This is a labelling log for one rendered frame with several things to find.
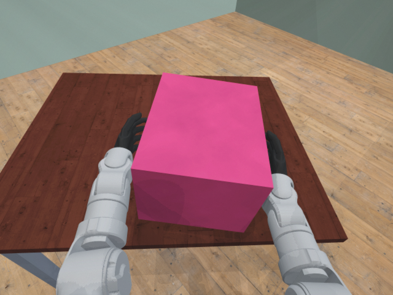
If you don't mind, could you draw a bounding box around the robot left hand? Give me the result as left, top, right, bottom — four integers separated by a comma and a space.
114, 112, 147, 153

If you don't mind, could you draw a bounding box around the table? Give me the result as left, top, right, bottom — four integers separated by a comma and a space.
0, 73, 348, 289

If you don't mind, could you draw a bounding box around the left robot forearm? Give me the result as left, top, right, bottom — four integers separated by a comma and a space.
56, 147, 133, 295

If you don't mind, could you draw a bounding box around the right robot forearm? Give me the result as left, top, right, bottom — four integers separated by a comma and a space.
262, 173, 352, 295

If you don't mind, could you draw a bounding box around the carton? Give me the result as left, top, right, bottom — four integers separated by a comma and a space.
131, 73, 274, 233

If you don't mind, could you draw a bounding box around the robot left upper arm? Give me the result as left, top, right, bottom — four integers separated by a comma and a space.
57, 247, 132, 295

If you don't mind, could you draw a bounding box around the robot right hand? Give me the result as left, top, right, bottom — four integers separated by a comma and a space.
265, 130, 287, 175

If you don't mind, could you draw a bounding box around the robot right upper arm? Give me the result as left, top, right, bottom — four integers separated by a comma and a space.
285, 282, 351, 295

